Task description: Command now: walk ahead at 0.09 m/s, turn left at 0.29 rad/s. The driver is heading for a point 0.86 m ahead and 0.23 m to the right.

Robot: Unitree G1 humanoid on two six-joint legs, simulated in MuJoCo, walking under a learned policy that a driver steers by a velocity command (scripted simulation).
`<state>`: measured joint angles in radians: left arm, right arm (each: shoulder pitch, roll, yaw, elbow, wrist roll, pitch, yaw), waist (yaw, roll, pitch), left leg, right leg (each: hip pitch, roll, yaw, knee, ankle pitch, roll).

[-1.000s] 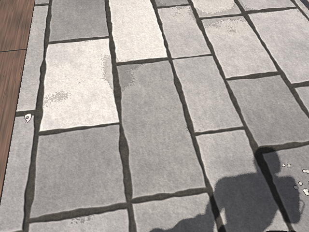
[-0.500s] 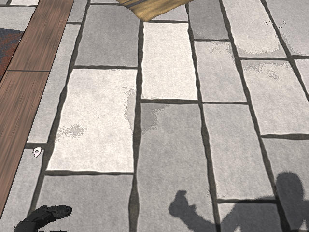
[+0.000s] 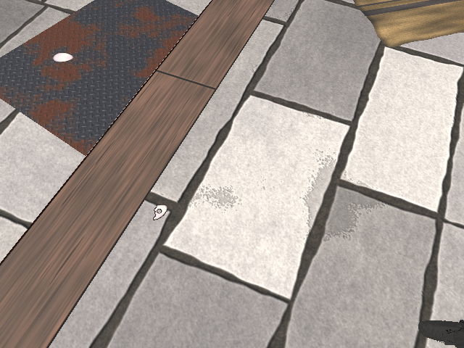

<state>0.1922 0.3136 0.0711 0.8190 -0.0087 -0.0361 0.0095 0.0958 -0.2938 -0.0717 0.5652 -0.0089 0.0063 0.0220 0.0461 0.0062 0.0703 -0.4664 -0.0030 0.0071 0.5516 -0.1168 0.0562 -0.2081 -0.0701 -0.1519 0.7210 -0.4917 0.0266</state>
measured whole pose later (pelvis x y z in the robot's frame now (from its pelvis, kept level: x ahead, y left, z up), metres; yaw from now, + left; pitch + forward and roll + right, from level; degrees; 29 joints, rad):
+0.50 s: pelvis +0.06 -0.02 +0.01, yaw +2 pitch -1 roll +0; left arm 0.20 0.23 0.01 0.89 0.02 -0.02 0.01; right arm 0.18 -0.23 -0.04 0.78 -0.02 0.02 -0.01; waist 0.00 0.02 0.01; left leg -0.30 -0.02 -0.02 0.52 -0.21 0.01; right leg -0.23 -0.03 0.00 0.55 -0.31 0.02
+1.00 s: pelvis +0.09 -0.04 +0.01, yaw +2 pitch -2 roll +0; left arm 0.19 0.24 0.01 1.02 0.01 -0.01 0.02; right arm 0.15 -0.23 -0.05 1.00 0.00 0.02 -0.04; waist 0.01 0.00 0.04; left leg -0.22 0.01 -0.04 0.48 -0.23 -0.02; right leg -0.14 0.00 -0.02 0.48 -0.31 -0.01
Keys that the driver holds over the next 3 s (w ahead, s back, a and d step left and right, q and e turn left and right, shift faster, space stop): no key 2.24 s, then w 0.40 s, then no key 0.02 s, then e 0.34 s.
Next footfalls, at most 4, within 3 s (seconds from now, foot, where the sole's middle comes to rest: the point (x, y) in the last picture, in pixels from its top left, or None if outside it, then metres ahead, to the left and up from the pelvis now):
0.30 right None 0.10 -0.15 -0.76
2.96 right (277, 331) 0.47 -0.08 -0.76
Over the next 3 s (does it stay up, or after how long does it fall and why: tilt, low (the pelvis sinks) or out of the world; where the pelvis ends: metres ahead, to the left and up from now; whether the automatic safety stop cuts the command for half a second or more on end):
stays up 0.32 0.00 -0.01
